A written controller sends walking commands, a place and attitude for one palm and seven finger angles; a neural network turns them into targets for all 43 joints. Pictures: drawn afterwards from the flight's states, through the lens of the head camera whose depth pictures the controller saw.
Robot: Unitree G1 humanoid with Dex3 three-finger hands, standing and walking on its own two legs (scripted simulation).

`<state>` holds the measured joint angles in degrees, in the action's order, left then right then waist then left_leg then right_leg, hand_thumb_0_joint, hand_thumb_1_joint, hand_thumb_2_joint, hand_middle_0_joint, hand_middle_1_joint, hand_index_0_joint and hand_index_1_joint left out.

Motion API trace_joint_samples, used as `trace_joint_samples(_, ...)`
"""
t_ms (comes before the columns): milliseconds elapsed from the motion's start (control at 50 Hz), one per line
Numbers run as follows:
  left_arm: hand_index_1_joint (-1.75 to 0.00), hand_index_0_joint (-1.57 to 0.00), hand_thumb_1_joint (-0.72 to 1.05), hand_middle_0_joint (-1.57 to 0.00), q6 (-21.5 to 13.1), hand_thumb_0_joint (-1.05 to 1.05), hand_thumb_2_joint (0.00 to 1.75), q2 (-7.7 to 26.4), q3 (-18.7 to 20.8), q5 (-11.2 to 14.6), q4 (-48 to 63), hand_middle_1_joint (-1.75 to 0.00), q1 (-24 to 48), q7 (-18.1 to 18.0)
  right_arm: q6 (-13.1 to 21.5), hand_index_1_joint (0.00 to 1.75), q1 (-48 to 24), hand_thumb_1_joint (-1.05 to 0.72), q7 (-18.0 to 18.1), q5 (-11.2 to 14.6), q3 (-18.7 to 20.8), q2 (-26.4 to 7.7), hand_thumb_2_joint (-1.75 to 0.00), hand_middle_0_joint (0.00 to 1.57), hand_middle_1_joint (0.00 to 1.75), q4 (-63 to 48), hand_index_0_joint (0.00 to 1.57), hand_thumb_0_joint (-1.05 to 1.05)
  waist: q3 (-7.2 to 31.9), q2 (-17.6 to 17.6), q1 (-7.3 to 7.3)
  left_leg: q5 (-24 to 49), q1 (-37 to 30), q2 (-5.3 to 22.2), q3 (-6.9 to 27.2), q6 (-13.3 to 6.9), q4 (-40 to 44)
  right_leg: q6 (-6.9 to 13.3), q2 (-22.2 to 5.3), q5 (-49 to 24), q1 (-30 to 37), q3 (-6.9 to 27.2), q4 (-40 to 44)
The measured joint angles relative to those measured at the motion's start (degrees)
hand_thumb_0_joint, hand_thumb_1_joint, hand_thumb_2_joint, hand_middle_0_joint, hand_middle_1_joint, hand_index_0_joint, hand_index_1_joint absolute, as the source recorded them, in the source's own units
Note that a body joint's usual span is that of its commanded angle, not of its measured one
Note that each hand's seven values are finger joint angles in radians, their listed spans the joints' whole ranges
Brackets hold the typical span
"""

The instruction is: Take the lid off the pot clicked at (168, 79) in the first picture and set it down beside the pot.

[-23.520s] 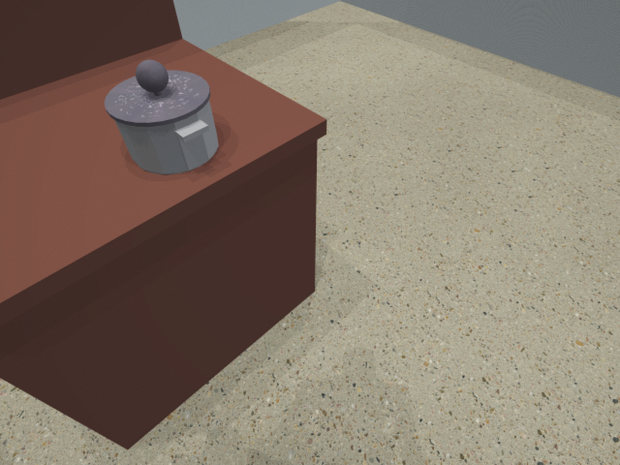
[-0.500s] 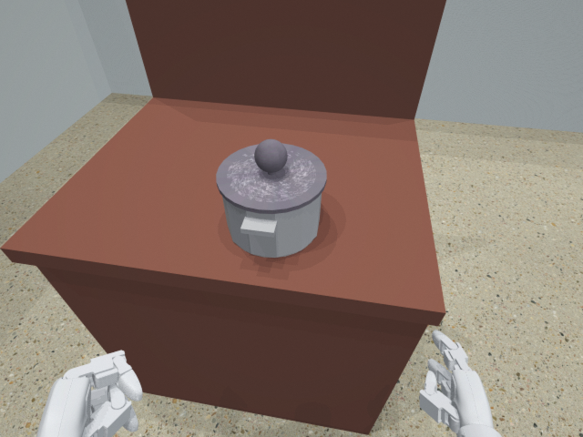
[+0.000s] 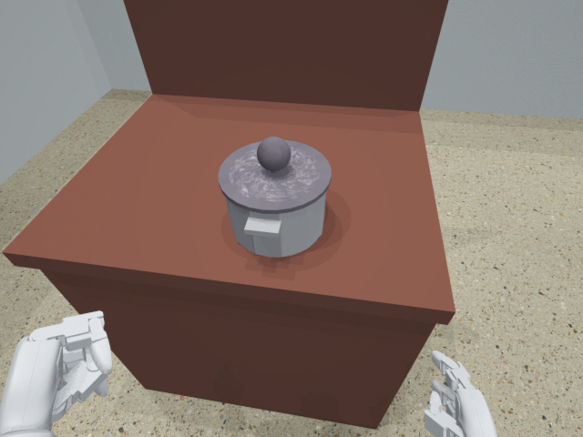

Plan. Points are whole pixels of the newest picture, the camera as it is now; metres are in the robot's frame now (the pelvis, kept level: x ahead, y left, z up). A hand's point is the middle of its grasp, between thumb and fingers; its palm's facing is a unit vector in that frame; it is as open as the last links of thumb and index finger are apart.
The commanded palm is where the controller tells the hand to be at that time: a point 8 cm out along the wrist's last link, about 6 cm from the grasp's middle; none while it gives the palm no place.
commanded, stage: raise the hand higher, near the body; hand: left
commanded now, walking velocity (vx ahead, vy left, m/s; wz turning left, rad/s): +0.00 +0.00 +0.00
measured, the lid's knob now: (273, 154) +0.49 +0.09 +0.15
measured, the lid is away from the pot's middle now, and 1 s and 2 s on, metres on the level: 0.00 0.00 0.00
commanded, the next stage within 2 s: reach forward and open the fingers in 0.34 s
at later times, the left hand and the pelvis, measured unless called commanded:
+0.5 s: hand (95, 323) +0.18 +0.22 +0.16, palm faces +0.38 -0.70 -0.61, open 3.1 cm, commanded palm +0.13 +0.26 +0.18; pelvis +0.00 -0.01 +0.00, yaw +0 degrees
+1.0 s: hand (77, 285) +0.21 +0.25 +0.18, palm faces -0.05 +0.03 -1.00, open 4.6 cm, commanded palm +0.18 +0.25 +0.24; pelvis -0.02 -0.02 +0.00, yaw +1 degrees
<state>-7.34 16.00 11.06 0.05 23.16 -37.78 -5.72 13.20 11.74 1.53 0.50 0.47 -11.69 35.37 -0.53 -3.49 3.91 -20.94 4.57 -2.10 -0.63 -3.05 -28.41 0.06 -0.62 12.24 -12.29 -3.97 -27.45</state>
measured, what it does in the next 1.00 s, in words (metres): stands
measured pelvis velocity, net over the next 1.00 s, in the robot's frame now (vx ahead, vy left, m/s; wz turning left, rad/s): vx -0.02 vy -0.02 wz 0.02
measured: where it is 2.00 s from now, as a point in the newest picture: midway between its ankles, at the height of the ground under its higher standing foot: outside the picture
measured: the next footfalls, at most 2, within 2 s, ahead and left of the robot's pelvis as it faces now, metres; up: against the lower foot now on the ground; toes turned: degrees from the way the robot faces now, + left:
none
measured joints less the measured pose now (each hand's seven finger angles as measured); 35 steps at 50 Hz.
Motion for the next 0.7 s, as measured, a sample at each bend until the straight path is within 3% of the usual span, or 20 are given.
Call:
trace_joint_samples(240,-1.5,-1.3,0.9,-1.3,-0.9,0.02,0.9,0.9,2.3,0.9,3.9,-1.5,2.6,0.3,-0.4,0.3,-1.0,-0.9,-0.5,-0.2,-0.8,0.3,-0.9,0.2,0.3,-1.2,0.2,0.02,-0.3,-0.3,0.59,0.2,-0.6,0.5,0.3,0.5,0.4,0.4,0.5,-0.3,0.9,-0.4,0.9)
trace_joint_samples(460,-1.5,-1.3,0.89,-1.31,-1.9,0.02,0.9,2.0,4.6,1.6,5.8,-1.5,5.5,0.0,-1.0,0.3,0.3,-0.9,-0.4,-0.2,-1.2,0.2,-0.9,0.2,0.3,0.3,0.2,0.02,-1.1,-0.7,0.28,0.6,-0.7,0.9,0.4,0.8,0.8,0.8,0.9,-0.8,1.1,-0.5,1.5)
trace_joint_samples(500,-1.49,-1.3,0.89,-1.31,1.5,0.02,0.9,4.7,4.0,-9.9,7.7,-1.5,6.2,-2.1,-3.4,0.3,0.7,-0.9,-0.7,-0.7,-1.7,-0.7,-0.9,0.2,0.3,-0.8,0.2,0.02,0.0,-0.6,0.94,0.5,0.8,0.8,-0.1,0.9,0.2,0.9,0.8,-0.7,-0.8,-0.1,0.5)
trace_joint_samples(580,-1.45,-1.29,0.85,-1.3,8.1,0.02,0.93,10.8,2.4,-27.1,9.9,-1.45,8.3,-4.3,-9.5,0.3,-1.3,-0.9,-2.1,-1.1,-1.7,-2.6,-0.9,0.2,0.3,-3.0,0.2,0.02,0.3,-1.5,1.65,0.4,3.7,0.5,-1.1,0.9,-1.0,1.1,0.5,-0.5,-4.5,0.9,-1.7)
trace_joint_samples(640,-1.39,-1.28,0.79,-1.28,12.0,0.01,0.96,15.4,1.9,-36.2,9.3,-1.39,8.9,-3.0,-14.1,0.3,-3.4,-0.9,-2.7,-0.4,-1.7,-3.8,-0.9,0.2,0.3,-4.2,0.2,0.02,0.4,-2.6,1.95,0.6,5.1,0.4,-2.0,0.7,-1.2,1.0,0.6,-0.8,-6.3,1.8,-2.2)
trace_joint_samples(700,-1.31,-1.26,0.72,-1.26,14.3,0.01,1.01,18.9,0.7,-41.2,7.0,-1.31,11.5,0.3,-16.8,0.3,-4.9,-0.9,-2.5,0.7,-1.5,-4.8,-0.9,0.2,0.3,-4.5,0.2,0.02,0.6,-3.7,1.95,1.1,5.6,0.2,-1.8,0.6,-0.9,0.9,0.4,-1.1,-6.7,1.6,-2.0)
